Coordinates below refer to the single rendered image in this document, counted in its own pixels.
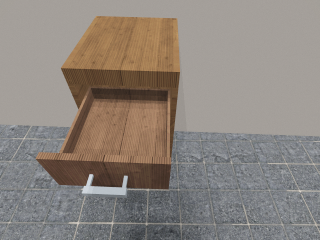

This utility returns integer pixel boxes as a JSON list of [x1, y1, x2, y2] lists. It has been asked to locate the handle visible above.
[[82, 174, 128, 198]]

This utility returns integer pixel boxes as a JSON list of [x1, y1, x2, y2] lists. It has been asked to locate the drawer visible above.
[[35, 86, 172, 190]]

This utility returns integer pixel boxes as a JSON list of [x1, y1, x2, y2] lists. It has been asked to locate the cabinet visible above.
[[61, 16, 180, 158]]

